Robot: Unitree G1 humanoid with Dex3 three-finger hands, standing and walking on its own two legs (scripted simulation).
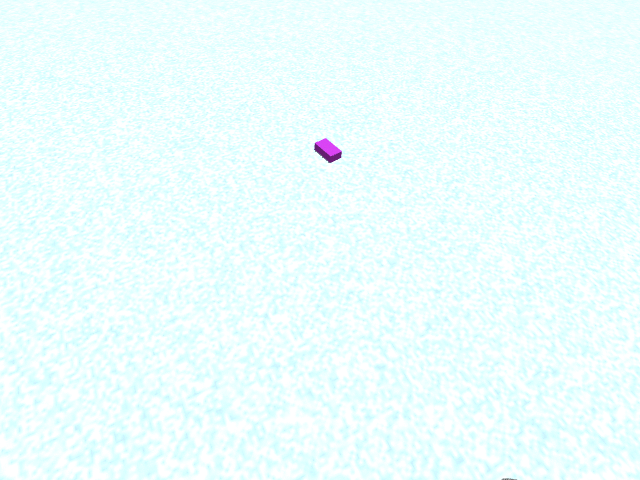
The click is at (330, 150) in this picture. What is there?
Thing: flat box
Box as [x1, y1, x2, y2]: [314, 138, 341, 162]
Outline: 325,138 316,142 314,148 330,162 340,157 341,151
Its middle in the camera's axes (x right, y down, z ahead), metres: +0.04 -0.44 +1.95
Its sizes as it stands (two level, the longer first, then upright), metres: 0.130 0.072 0.041
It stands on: the floor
